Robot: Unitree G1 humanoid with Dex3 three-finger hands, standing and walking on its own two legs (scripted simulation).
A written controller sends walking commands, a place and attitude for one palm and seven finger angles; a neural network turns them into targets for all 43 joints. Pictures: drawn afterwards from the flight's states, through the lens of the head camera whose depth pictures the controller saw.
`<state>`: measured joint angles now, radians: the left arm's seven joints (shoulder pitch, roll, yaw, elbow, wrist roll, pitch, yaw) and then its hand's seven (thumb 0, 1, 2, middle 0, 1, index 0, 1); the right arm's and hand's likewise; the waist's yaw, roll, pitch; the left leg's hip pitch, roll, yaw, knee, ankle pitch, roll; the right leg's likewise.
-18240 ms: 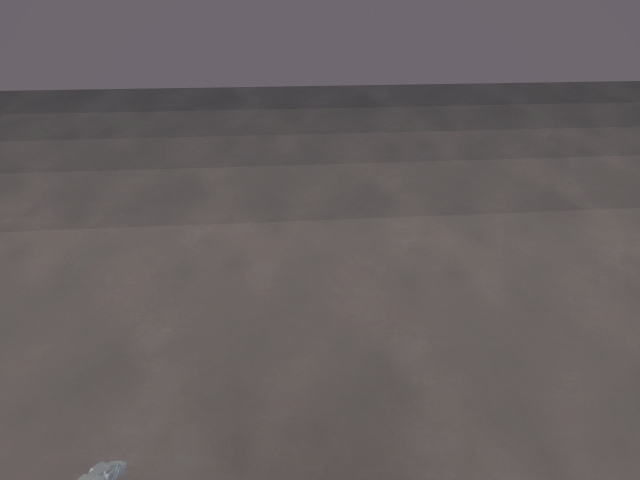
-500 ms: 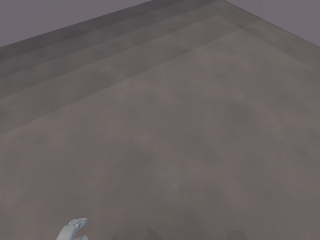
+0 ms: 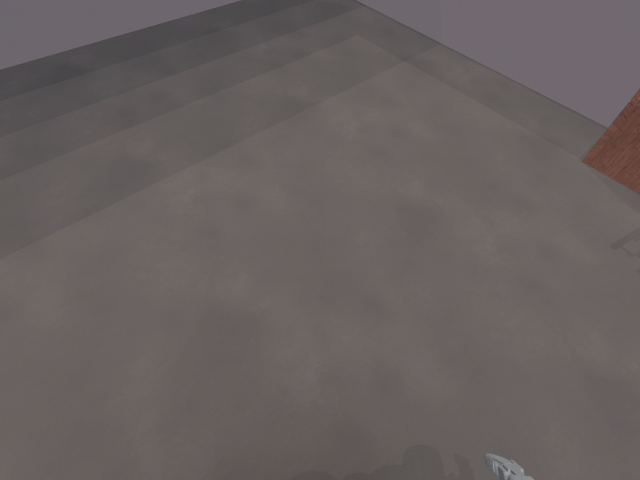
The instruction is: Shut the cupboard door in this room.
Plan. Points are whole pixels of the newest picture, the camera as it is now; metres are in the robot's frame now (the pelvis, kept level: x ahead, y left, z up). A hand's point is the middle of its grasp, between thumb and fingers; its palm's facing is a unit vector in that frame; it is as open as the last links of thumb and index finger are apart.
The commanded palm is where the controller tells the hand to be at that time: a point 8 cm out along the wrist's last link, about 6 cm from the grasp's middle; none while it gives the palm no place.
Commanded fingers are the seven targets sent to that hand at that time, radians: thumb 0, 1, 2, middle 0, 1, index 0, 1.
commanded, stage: turn or walk to find it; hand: left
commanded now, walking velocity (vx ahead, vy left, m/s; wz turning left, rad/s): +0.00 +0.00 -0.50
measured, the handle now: out of the picture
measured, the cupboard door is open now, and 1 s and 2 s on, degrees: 77 77 77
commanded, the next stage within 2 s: stand and wait in 1.98 s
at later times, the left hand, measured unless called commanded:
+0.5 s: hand (237, 449) +0.17 +0.13 -0.15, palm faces -0.30 -0.91 -0.27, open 7.4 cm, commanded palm none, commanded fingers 0.00 0.90 0.90 -0.20 -0.30 -0.20 -0.30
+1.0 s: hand (205, 470) +0.14 +0.17 -0.17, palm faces -0.43 -0.89 -0.19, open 7.4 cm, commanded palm none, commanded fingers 0.00 0.90 0.90 -0.20 -0.30 -0.20 -0.30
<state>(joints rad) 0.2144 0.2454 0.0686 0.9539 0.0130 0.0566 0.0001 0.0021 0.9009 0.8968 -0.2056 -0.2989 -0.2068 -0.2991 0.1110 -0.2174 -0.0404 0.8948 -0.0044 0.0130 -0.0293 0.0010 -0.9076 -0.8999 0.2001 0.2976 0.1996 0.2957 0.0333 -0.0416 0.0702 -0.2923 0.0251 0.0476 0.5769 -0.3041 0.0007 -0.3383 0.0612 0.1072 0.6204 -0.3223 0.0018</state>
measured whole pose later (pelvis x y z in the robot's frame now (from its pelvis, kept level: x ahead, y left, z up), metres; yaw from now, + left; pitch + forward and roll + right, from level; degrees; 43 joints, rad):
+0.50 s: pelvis -0.02 -0.03 -0.01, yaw -17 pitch +0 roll +0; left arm 0.09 0.21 0.05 0.90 0.02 0.02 -0.01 0.00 0.91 0.90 -0.20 -0.30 -0.20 -0.30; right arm 0.27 -0.25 -0.07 0.98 -0.01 0.05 -0.02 0.00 -0.90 -0.90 0.20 0.30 0.20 0.30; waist -0.05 0.06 0.10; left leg -0.33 0.17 0.17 0.85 -0.50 -0.05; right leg -0.30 -0.01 -0.09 0.64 -0.30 -0.02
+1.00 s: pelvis +0.03 +0.00 +0.01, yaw -31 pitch +1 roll -1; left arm 0.30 0.24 0.07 1.01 0.02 0.04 -0.02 0.00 0.90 0.90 -0.20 -0.30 -0.20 -0.30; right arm 0.19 -0.22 -0.03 0.89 -0.02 -0.03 -0.01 0.00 -0.91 -0.90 0.20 0.30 0.20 0.30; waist 0.04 -0.04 0.01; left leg -0.24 0.04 0.10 0.55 -0.33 0.01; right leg -0.35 0.05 0.07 0.75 -0.43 -0.01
